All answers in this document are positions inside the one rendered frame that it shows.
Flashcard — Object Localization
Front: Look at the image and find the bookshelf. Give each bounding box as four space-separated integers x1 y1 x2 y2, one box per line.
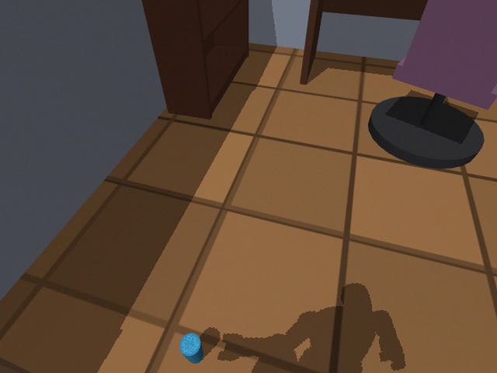
141 0 249 120

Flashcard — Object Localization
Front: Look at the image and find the desk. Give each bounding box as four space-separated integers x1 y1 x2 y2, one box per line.
300 0 428 85

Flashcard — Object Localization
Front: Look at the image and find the office chair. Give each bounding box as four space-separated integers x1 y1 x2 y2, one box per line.
368 0 497 169

